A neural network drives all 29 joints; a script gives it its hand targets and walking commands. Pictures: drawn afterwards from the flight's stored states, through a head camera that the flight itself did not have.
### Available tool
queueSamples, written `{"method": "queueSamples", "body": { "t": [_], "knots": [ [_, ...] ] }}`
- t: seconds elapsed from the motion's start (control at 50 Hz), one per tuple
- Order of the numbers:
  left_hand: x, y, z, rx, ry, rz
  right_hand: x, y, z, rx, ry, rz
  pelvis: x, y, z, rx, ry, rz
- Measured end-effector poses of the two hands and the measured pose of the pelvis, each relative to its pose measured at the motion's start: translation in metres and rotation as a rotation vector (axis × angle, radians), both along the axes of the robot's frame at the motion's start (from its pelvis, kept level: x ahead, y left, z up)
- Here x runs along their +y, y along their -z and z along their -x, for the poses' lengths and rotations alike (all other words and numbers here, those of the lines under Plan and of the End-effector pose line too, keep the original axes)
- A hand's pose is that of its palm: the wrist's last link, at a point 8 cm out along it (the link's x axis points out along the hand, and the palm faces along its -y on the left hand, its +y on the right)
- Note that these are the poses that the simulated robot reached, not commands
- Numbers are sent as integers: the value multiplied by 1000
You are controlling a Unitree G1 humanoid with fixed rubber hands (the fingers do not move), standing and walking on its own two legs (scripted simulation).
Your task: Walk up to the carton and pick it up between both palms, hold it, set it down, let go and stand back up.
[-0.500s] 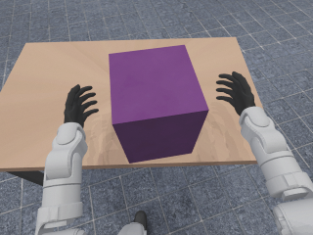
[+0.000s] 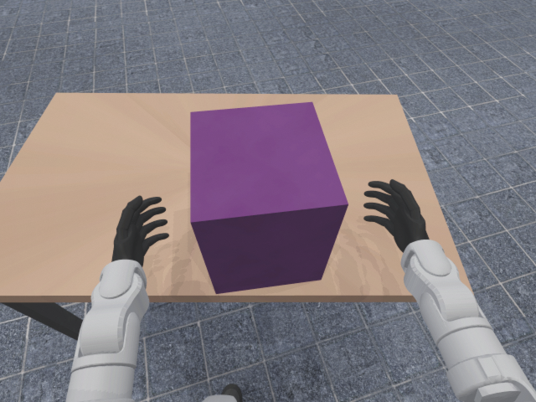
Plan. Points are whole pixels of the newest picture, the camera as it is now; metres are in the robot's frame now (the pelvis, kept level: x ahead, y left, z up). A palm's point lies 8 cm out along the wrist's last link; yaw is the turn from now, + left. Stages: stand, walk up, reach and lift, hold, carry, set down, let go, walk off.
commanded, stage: set down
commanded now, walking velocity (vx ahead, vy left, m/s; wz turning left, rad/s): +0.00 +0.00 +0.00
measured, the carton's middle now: (261, 203) +0.42 +0.08 +0.01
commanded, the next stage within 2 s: let go in 1.62 s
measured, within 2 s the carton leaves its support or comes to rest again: neither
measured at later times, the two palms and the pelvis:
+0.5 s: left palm (136, 300) +0.22 +0.23 +0.02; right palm (423, 297) +0.27 -0.17 +0.01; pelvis +0.02 +0.00 +0.00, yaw -2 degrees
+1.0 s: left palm (133, 330) +0.19 +0.24 -0.02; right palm (427, 332) +0.23 -0.19 -0.02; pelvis +0.01 +0.00 +0.00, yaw -1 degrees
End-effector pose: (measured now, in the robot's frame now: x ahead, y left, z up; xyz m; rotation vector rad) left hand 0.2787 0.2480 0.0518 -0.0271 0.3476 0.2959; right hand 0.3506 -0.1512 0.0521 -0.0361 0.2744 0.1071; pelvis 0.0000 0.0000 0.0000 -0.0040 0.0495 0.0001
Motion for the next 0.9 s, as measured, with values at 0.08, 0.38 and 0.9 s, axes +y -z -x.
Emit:
{"method": "queueSamples", "body": {
  "t": [0.08, 0.38, 0.9],
  "knots": [
    [-2, 9, 7, 14, 6, -4, -6, 9, 11, 7, 7, -5, 0, -1, -3, -3, 7, -2],
    [-11, 23, 37, 3, 33, -11, -18, 31, 60, 17, 24, -30, 1, -3, -14, -12, 24, -11],
    [-12, 71, 87, 78, 10, -35, -38, 69, 118, 112, 51, 7, 2, 0, -11, -50, 29, -15]
  ]
}}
